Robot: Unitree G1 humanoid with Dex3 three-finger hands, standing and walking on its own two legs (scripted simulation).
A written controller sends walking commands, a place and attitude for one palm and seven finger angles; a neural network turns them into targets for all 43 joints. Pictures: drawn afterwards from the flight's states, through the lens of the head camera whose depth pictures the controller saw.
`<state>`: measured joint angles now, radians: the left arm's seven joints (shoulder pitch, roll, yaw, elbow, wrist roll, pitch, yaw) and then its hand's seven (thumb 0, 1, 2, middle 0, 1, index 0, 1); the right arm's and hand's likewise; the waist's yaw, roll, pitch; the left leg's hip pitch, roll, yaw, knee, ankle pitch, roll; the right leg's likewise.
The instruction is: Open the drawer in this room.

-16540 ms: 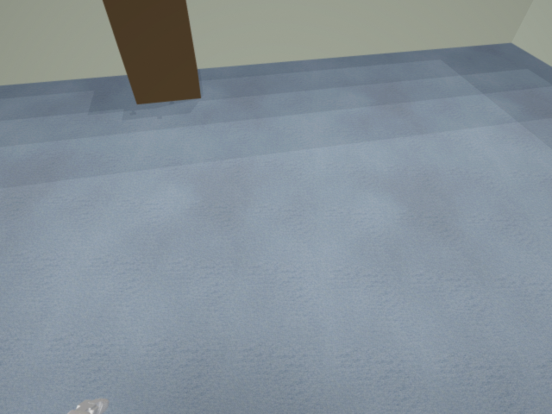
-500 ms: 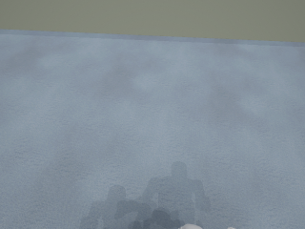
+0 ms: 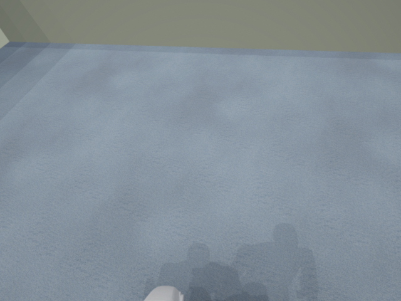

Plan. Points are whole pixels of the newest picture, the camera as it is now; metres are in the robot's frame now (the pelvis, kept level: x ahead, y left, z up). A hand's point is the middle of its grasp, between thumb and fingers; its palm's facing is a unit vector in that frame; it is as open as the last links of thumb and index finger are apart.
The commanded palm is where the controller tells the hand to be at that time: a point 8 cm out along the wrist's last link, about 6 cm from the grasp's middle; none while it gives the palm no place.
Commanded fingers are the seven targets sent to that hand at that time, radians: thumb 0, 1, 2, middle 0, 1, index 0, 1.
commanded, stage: turn or walk to find it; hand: left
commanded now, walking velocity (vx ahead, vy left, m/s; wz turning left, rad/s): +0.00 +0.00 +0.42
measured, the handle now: out of the picture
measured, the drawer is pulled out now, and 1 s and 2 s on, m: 0.00 0.00 0.00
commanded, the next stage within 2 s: none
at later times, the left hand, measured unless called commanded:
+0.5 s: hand out of the picture -0.02 +0.27 -0.17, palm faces +0.26 -0.93 -0.25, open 7.4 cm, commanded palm none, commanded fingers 0.00 0.90 0.90 -0.20 -0.30 -0.20 -0.30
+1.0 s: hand out of the picture -0.07 +0.19 -0.15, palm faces +0.44 -0.86 -0.27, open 7.4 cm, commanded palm none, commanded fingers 0.00 0.90 0.90 -0.20 -0.30 -0.20 -0.30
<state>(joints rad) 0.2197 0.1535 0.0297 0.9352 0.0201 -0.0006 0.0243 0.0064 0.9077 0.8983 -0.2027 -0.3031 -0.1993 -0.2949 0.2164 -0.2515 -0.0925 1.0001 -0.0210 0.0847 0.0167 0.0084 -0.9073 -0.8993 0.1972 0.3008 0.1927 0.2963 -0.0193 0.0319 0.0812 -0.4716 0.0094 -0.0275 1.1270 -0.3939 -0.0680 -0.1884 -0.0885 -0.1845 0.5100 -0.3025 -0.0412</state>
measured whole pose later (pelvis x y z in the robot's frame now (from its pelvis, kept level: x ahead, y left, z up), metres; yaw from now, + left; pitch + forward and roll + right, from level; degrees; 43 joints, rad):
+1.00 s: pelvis -0.04 -0.01 +0.00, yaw +26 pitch -1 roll +3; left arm 0.22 0.16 0.03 0.94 0.02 0.00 0.02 0.01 0.91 0.90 -0.20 -0.30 -0.20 -0.29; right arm 0.21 -0.25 -0.09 1.01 -0.02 0.09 0.02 0.01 -0.91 -0.90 0.20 0.30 0.19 0.30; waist -0.01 0.02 0.08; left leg -0.45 0.02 -0.02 1.06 -0.41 -0.07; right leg -0.19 -0.10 -0.19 0.51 -0.31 -0.03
